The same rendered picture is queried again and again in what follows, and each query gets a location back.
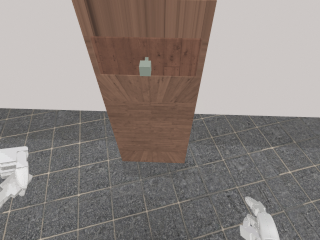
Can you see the robot right hand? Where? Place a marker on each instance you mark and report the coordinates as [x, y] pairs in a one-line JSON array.
[[263, 226]]

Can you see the handle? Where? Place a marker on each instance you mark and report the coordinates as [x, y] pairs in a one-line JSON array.
[[145, 67]]

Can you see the cabinet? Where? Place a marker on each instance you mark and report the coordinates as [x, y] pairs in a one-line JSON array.
[[151, 116]]

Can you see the robot left hand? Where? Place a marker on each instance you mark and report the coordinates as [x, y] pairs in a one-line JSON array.
[[14, 167]]

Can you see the drawer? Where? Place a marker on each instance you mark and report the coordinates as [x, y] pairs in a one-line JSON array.
[[169, 56]]

